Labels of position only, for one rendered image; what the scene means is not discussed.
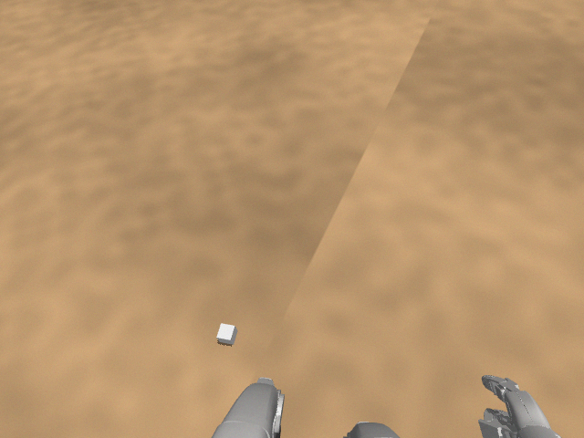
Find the cube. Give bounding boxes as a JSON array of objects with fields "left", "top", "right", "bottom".
[{"left": 217, "top": 323, "right": 238, "bottom": 345}]

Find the right robot hand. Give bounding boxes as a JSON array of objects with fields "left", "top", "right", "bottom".
[{"left": 478, "top": 375, "right": 551, "bottom": 438}]

